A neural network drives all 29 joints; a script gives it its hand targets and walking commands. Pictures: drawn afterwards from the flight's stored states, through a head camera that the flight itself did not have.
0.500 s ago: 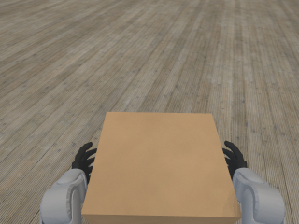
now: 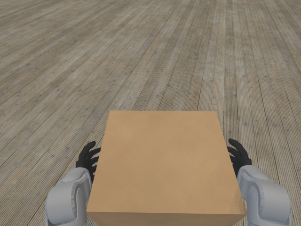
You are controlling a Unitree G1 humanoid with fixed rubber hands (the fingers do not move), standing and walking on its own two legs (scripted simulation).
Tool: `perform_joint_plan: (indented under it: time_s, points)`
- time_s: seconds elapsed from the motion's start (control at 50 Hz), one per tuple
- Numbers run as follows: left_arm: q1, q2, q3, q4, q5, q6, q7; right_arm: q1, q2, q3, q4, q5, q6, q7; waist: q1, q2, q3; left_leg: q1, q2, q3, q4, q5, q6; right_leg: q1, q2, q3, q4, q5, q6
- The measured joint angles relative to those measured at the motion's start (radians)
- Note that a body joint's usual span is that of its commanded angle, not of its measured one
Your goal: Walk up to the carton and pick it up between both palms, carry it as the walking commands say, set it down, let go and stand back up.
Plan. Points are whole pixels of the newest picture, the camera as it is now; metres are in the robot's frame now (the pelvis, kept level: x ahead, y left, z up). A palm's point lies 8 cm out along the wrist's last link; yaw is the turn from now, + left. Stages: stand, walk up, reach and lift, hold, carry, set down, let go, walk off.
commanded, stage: carry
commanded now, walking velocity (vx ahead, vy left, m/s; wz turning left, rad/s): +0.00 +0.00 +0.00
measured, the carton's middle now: (161, 179) +0.27 -0.01 +0.00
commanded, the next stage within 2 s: none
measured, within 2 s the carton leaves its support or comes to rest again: neither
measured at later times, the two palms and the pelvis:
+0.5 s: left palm (58, 181) +0.23 +0.23 +0.08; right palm (216, 172) +0.24 -0.13 +0.08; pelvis -0.01 +0.04 +0.00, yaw +1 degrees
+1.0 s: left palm (61, 179) +0.24 +0.22 +0.08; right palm (218, 172) +0.24 -0.14 +0.08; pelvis -0.01 +0.04 +0.00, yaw +1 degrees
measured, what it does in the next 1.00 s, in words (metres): stands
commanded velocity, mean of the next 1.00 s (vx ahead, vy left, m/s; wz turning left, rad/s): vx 0.00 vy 0.00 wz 0.00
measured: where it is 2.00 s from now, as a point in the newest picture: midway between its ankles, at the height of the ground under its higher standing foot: outside the picture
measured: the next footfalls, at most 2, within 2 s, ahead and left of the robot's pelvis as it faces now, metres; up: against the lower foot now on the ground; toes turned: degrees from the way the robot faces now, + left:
none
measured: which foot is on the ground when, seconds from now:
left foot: down 0.00-1.00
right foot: down 0.00-1.00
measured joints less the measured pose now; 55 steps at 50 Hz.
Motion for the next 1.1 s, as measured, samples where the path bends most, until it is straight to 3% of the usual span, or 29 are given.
perform_joint_plan:
  time_s: [0.1, 0.34, 0.6, 1.1]
  points:
    - [0.003, 0.01, 0.003, -0.001, -0.005, 0.005, 0.001, -0.003, 0.01, 0.004, 0.01, -0.006, -0.002, 0.0, 0.016, -0.012, -0.002, 0.001, -0.01, 0.005, -0.009, 0.017, 0.0, 0.002, -0.009, 0.006, -0.011, 0.012, 0.01]
    - [-0.009, 0.037, 0.005, 0.004, -0.027, 0.009, -0.001, 0.013, 0.04, 0.003, -0.005, -0.028, -0.015, -0.001, 0.04, -0.039, 0.011, -0.012, -0.056, 0.014, -0.004, 0.019, 0.038, -0.008, -0.055, 0.017, -0.007, 0.021, 0.047]
    - [-0.019, 0.038, 0.003, 0.006, -0.028, 0.005, -0.007, 0.021, 0.042, 0.001, -0.026, -0.03, -0.016, -0.003, 0.034, -0.035, 0.018, -0.024, -0.078, 0.014, 0.012, 0.011, 0.057, -0.017, -0.078, 0.02, 0.008, 0.014, 0.065]
    - [-0.011, 0.027, 0.004, 0.007, -0.017, 0.0, -0.012, 0.018, 0.033, 0.004, -0.022, -0.027, -0.01, -0.003, 0.025, -0.018, 0.012, -0.025, -0.068, 0.009, 0.019, 0.005, 0.05, -0.013, -0.069, 0.015, 0.008, 0.011, 0.059]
